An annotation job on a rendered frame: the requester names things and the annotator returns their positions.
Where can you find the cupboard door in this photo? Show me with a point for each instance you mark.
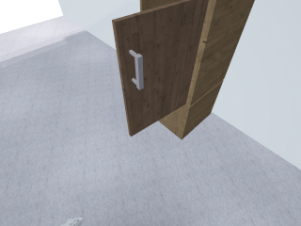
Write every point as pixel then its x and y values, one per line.
pixel 167 38

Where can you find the handle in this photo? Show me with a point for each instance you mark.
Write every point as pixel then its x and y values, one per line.
pixel 139 76

